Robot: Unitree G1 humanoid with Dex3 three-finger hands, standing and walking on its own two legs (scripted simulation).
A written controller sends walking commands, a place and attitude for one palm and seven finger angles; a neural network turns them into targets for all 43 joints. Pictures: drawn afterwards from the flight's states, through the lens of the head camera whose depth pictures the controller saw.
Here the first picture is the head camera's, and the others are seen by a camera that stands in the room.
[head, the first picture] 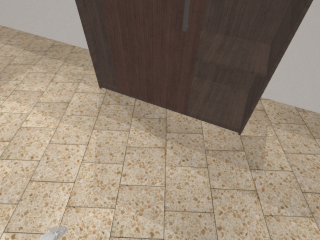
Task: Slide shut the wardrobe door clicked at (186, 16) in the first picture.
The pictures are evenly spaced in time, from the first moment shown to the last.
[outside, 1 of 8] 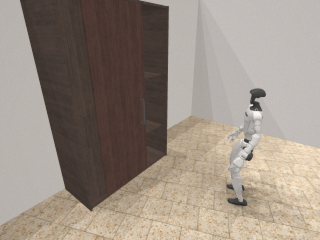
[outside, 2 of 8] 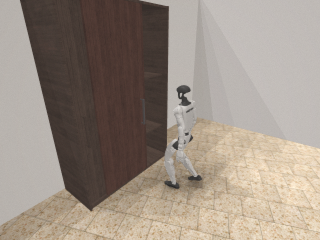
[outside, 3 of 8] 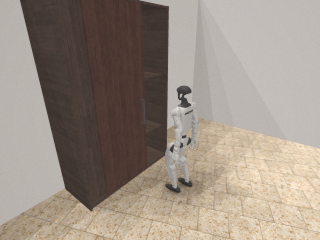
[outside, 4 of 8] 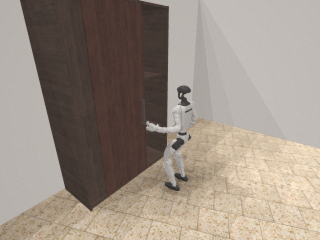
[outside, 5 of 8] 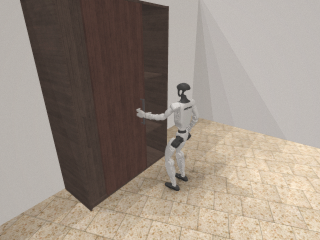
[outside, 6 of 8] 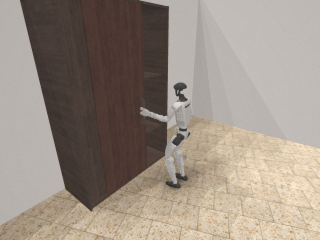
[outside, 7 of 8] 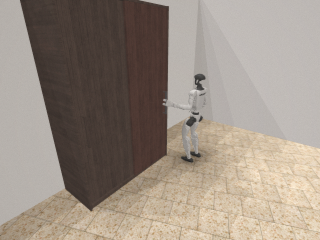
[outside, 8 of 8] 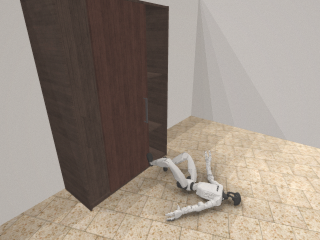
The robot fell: yes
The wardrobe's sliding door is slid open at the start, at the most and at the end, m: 0.45 0.45 0.40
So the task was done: no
